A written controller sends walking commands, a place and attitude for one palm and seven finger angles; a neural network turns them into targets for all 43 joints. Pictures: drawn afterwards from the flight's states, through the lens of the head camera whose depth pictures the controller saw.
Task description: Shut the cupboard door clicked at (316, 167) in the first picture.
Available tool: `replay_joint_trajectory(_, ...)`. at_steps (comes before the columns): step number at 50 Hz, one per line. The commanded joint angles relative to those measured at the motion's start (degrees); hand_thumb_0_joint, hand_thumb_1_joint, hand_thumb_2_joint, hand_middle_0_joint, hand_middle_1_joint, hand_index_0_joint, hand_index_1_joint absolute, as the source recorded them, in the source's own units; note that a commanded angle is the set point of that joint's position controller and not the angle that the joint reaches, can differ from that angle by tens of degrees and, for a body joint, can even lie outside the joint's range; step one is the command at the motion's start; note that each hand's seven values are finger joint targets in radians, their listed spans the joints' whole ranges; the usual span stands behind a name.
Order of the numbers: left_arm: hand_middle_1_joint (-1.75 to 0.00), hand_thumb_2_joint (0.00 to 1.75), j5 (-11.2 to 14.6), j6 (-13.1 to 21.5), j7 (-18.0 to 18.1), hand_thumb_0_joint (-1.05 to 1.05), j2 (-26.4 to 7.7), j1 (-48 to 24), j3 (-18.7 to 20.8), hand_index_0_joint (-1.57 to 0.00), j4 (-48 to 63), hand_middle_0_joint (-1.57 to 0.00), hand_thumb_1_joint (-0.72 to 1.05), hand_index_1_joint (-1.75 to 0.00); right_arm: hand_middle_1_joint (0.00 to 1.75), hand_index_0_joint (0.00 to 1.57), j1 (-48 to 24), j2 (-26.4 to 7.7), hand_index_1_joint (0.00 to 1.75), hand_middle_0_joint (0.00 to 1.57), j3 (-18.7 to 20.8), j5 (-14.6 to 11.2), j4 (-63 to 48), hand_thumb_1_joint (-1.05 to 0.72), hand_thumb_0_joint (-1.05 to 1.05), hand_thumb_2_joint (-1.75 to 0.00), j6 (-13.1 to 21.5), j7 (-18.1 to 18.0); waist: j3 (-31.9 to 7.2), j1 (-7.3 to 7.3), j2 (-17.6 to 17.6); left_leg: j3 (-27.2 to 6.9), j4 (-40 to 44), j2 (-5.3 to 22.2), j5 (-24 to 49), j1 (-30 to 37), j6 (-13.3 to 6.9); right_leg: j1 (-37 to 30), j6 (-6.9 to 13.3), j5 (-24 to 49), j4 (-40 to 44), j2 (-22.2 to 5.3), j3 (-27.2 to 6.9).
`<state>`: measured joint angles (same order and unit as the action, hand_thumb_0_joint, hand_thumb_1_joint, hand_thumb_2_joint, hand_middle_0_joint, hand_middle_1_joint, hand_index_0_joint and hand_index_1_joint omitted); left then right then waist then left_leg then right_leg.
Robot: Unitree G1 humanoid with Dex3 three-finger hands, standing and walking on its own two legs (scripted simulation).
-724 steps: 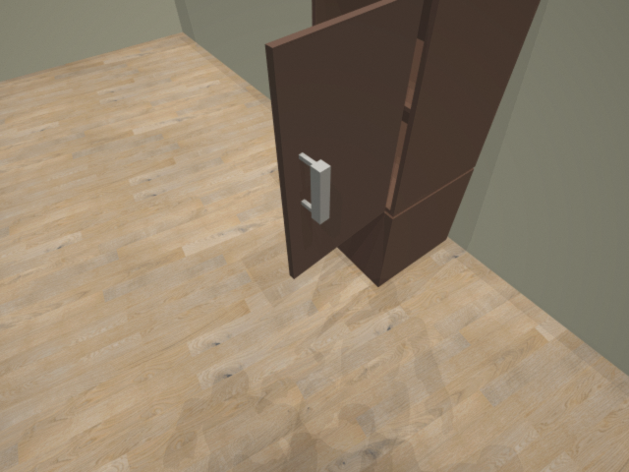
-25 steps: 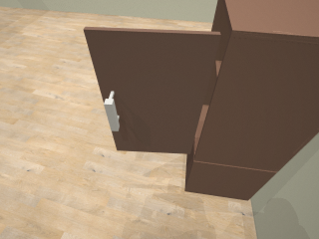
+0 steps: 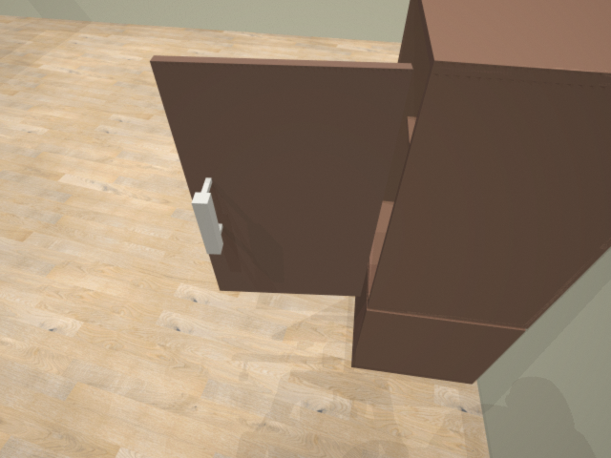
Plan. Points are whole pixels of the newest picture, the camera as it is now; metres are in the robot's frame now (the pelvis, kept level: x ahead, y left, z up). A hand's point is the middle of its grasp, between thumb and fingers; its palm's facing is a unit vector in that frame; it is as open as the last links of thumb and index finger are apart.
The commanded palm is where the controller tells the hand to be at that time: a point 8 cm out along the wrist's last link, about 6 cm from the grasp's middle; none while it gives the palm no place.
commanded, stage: shuffle to correct the standing spot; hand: left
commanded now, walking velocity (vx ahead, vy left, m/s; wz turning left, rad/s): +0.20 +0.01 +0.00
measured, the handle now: (211, 216) +0.53 +0.21 -0.03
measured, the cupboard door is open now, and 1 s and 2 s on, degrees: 96 96 96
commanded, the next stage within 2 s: come to a stop and stand still in 0.18 s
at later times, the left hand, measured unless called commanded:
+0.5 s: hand out of the picture +0.07 +0.16 -0.18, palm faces +0.04 -0.98 -0.21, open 7.3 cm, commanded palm none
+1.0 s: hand out of the picture +0.14 +0.17 -0.16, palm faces +0.01 -0.96 -0.26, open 7.4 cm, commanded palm none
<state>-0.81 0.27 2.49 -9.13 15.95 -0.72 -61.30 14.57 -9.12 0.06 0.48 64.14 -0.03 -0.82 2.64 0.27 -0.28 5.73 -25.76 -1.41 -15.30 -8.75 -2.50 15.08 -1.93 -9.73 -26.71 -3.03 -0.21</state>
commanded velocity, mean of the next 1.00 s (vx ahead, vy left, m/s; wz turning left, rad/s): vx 0.00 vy -0.01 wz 0.00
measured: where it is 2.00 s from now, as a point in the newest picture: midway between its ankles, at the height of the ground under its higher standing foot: outside the picture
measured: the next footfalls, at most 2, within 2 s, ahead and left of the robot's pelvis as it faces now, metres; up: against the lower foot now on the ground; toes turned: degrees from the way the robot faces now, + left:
none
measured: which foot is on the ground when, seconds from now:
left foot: down 0.00-1.00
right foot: down 0.00-1.00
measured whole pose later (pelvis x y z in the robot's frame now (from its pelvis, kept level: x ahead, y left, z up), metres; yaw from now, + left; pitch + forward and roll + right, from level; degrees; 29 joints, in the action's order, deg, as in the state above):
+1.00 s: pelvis +0.04 -0.03 -0.01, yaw +1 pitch -1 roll +0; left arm -0.8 0.7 1.7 -13.0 10.8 0.0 -53.0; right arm 10.4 -15.2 2.4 1.2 54.3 -0.2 -1.0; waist 1.2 1.0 0.7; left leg 0.4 -32.3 1.2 -21.3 -10.1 0.7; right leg 15.2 1.2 -16.6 -32.6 -0.4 3.8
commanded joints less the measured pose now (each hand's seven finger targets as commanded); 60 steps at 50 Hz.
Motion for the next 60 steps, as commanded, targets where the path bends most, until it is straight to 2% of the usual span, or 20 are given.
replay_joint_trajectory(1, -0.3, 0.9, -0.26, 0.59, 0.04, 0.0, -5.78, 3.64, 1.31, -0.2, 1.38, -0.2, 0.9, -0.3, 0.3, 0.2, 3.7, -5.86, 0.3, 0.2, 1.32, 0.28, -0.83, -0.9, 0.0, -0.9, 0.6, -0.15, 2.25, 0.12, -0.2, -8.16, 9.31, 7.08, -9.81, -4.4, 0.74, 0.62, 2.73, -9.88, 4.92, -2.54, -3.86)
replay_joint_trajectory(4, -0.3, 0.9, -0.62, 0.17, -0.34, 0.0, -5.69, 4.2, 1.86, -0.2, 2.04, -0.2, 0.9, -0.3, 0.3, 0.2, 3.91, -6.4, 0.3, 0.2, 1.56, 0.59, -1.35, -0.9, 0.0, -0.9, 0.03, -0.04, 5.77, -0.13, 0.6, -8.87, 10.01, 7.33, -18.18, -7.46, 0.17, 3.54, 2.97, -18.17, 4.67, -1.7, -4.12)
replay_joint_trajectory(13, -0.3, 0.9, -0.39, 1.07, -1.06, 0.0, -4.95, 6.23, 2.98, -0.2, 2.98, -0.2, 0.9, -0.3, 0.3, 0.2, 7.03, -5.49, 0.3, 0.2, 1.32, 0.33, -2.25, -0.9, 0.0, -0.9, 1.47, -0.41, 5.35, 0.1, 0.75, -7.74, 5.81, 7.42, -11.74, -5.57, -0.91, 2.89, 5.36, -12.63, 0.45, -1.98, -5.32)
replay_joint_trajectory(15, -0.3, 0.9, -0.34, 1.3, -0.98, 0.0, -4.23, 7.09, 2.92, -0.2, 2.78, -0.2, 0.9, -0.3, 0.3, 0.2, 7.61, -5.48, 0.3, 0.2, 1.16, 0.19, -2.07, -0.9, 0.0, -0.9, 2.0, -0.68, 3.99, -0.13, 1.17, -7.09, 3.73, 7.63, -1.96, -4.14, -1.08, 1.08, 5.41, -3.39, -2.64, -1.63, -4.26)
replay_joint_trajectory(19, -0.3, 0.9, 0.16, 1.7, 0.34, 0.0, -4.5, 9.02, 2.58, -0.2, 1.05, -0.2, 0.9, -0.3, 0.3, 0.2, 8.51, -4.99, 0.3, 0.2, 0.79, -0.06, -1.12, -0.9, 0.0, -0.9, 2.34, -1.97, -2.2, -0.19, 0.3, -4.18, -3.01, 7.14, 31.38, 1.17, 1.21, -6.09, 4.78, 29.64, -6.88, -3.52, -3.49)
replay_joint_trajectory(22, -0.3, 0.9, 0.61, 1.61, 1.13, 0.0, -6.44, 7.43, 2.94, -0.2, 1.28, -0.2, 0.9, -0.3, 0.3, 0.2, 7.87, -5.63, 0.3, 0.2, 1.63, -0.46, -1.21, -0.9, 0.0, -0.9, 1.58, -2.66, -2.67, 0.2, -0.42, -4.21, -2.26, 7.33, 38.02, 2.11, 2.56, -7.7, 4.19, 42.01, -7.59, -4.79, -2.96)
replay_joint_trajectory(27, -0.3, 0.9, 0.12, -0.07, 1.15, 0.0, -5.84, 3.56, 3.84, -0.2, 4.08, -0.2, 0.9, -0.3, 0.3, 0.2, 6.51, -5.63, 0.3, 0.2, 3.46, 0.1, -3.07, -0.9, 0.0, -0.9, 0.11, -2.59, -1.51, 0.73, 2.08, -4.42, -3.05, 9.15, 40.93, 5.24, 1.28, -0.64, 3.73, 27.8, -9.63, -3.08, -1.53)
replay_joint_trajectory(32, -0.3, 0.9, 0.01, -1.39, 0.42, 0.0, -3.87, -1.34, 4.15, -0.2, 8.28, -0.2, 0.9, -0.3, 0.3, 0.2, 3.38, -7.13, 0.3, 0.2, 3.75, 0.93, -5.54, -0.9, 0.0, -0.9, 0.0, -2.13, 1.63, 0.67, 7.09, -9.72, 1.92, 16.14, 45.69, 5.29, -5.17, 6.09, 1.89, -12.46, -14.5, 1.3, 1.83)
replay_joint_trajectory(34, -0.3, 0.9, -0.12, -1.05, 0.21, 0.0, -4.01, -0.02, 4.05, -0.2, 8.61, -0.2, 0.9, -0.3, 0.3, 0.2, 1.87, -7.74, 0.3, 0.2, 3.58, 1.01, -6.06, -0.9, 0.0, -0.9, 0.0, -2.2, -0.04, -0.65, 8.12, -8.59, -1.87, 14.54, 51.65, 7.48, -3.88, 4.0, 2.32, -7.68, -8.56, 1.23, 2.57)
replay_joint_trajectory(35, -0.3, 0.9, -0.28, -0.74, 0.32, 0.0, -5.54, 1.73, 4.17, -0.2, 7.73, -0.2, 0.9, -0.3, 0.3, 0.2, 1.38, -7.6, 0.3, 0.2, 3.6, 0.58, -6.14, -0.9, 0.0, -0.9, 0.01, -2.09, -2.16, -1.44, 8.29, -7.09, -5.36, 12.16, 49.17, 5.01, -1.85, -1.89, 2.66, 5.84, -4.37, -0.06, 1.15)
replay_joint_trajectory(36, -0.3, 0.9, 0.28, -0.19, 0.36, 0.0, -15.21, 1.91, 3.42, -0.2, 9.83, -0.2, 0.9, -0.3, 0.3, 0.2, 1.98, -12.46, 0.3, 0.2, 3.89, 0.54, -9.81, -0.9, 0.0, -0.9, 1.06, -1.49, -6.32, -0.94, 4.15, -9.03, -2.08, 8.92, 42.57, 4.77, -0.5, -8.53, 4.12, 6.01, -3.52, 1.15, 1.47)
replay_joint_trajectory(38, -0.3, 0.9, 0.2, 0.48, 0.53, 0.0, -11.72, 1.57, 4.12, -0.2, 10.68, -0.2, 0.9, -0.3, 0.3, 0.2, -1.28, -11.56, 0.3, 0.2, 5.29, 0.6, -13.05, -0.9, 0.0, -0.9, 1.95, -1.56, -13.94, -0.7, -6.95, -5.7, -9.94, 6.14, 27.24, 0.34, 0.69, -11.93, 6.71, 29.9, -5.76, -4.27, -4.87)
replay_joint_trajectory(39, -0.3, 0.9, 0.25, 0.81, 0.63, 0.0, -11.73, 1.01, 4.24, -0.2, 11.47, -0.2, 0.9, -0.3, 0.3, 0.2, -0.82, -9.12, 0.3, 0.2, 4.86, 0.36, -13.43, -0.9, 0.0, -0.9, 1.52, -1.35, -13.11, -0.47, -11.37, -4.7, -10.56, 3.71, 8.98, -5.7, 1.49, -13.88, 8.42, 29.68, -3.45, -8.64, -8.86)
replay_joint_trajectory(40, -0.3, 0.9, 0.04, 0.86, 0.55, 0.0, -12.0, 0.56, 3.95, -0.2, 11.47, -0.2, 0.9, -0.3, 0.3, 0.2, -2.17, -7.12, 0.3, 0.2, 4.3, 0.2, -13.61, -0.9, 0.0, -0.9, 0.76, -1.15, -9.28, -0.43, -11.54, -5.19, -11.09, 2.45, -4.82, -8.59, 2.18, -10.74, 9.91, 21.48, 0.66, -11.7, -12.84)
replay_joint_trajectory(41, -0.3, 0.9, -0.36, 0.9, 0.45, 0.0, -12.38, -1.51, 3.46, -0.2, 12.06, -0.2, 0.9, -0.3, 0.3, 0.2, -3.72, -6.84, 0.3, 0.2, 3.74, 0.58, -14.03, -0.9, 0.0, -0.9, 0.03, -0.74, -3.7, -0.15, -7.97, -5.8, -11.1, 2.5, -9.19, -8.53, 2.23, -5.35, 10.32, 12.61, 3.68, -12.32, -14.29)
replay_joint_trajectory(44, -0.3, 0.9, -0.2, 1.45, 0.27, 0.0, -14.96, -6.07, 3.82, -0.2, 13.52, -0.2, 0.9, -0.3, 0.3, 0.2, -2.04, -9.74, 0.3, 0.2, 4.1, 0.78, -13.75, -0.9, 0.0, -0.9, 0.43, -0.38, 0.05, 1.86, -4.04, -6.99, -6.46, 3.47, 0.34, -5.03, 1.45, 3.24, 8.04, -3.68, 6.04, -8.41, -11.36)
replay_joint_trajectory(47, -0.3, 0.9, 0.07, 2.18, 0.0, 0.0, -15.86, -6.43, 3.9, -0.2, 13.14, -0.2, 0.9, -0.3, 0.3, 0.2, -2.17, -12.62, 0.3, 0.2, 3.96, 0.86, -13.43, -0.9, 0.0, -0.9, 1.46, -0.25, -3.33, 1.15, -5.49, -7.33, -3.79, 4.3, 4.62, -3.65, 0.77, -1.93, 6.59, 3.18, 4.9, -6.03, -8.98)
replay_joint_trajectory(51, -0.3, 0.9, 0.16, 2.07, -0.46, 0.0, -16.49, -7.87, 3.57, -0.2, 11.99, -0.2, 0.9, -0.3, 0.3, 0.2, -6.09, -14.84, 0.3, 0.2, 3.49, 0.74, -12.94, -0.9, 0.0, -0.9, 2.01, -0.26, -4.97, 0.01, 1.22, -8.41, -0.09, 6.3, 12.07, -2.05, 0.58, -5.68, 5.27, 10.23, 2.32, -4.4, -5.06)
replay_joint_trajectory(55, -0.3, 0.9, 0.21, 1.54, -0.99, 0.0, -17.95, -9.83, 3.36, -0.2, 10.89, -0.2, 0.9, -0.3, 0.3, 0.2, -8.63, -17.69, 0.3, 0.2, 3.27, 0.8, -12.41, -0.9, 0.0, -0.9, 1.89, -0.08, -1.88, -0.08, 2.17, -9.82, 3.56, 6.79, 5.59, -4.09, 0.36, -3.92, 4.42, -0.05, 4.46, -3.6, -4.23)
replay_joint_trajectory(60, -0.3, 0.9, 0.22, 1.25, -1.45, 0.0, -18.65, -10.2, 2.88, -0.2, 9.49, -0.2, 0.9, -0.3, 0.3, 0.2, -9.36, -19.22, 0.3, 0.2, 2.68, 0.69, -11.0, -0.9, 0.0, -0.9, 2.05, 0.19, -3.57, -0.25, 1.9, -10.51, 5.62, 7.23, 4.84, -3.38, 0.12, -5.21, 4.05, -0.35, 4.92, -3.61, -3.83)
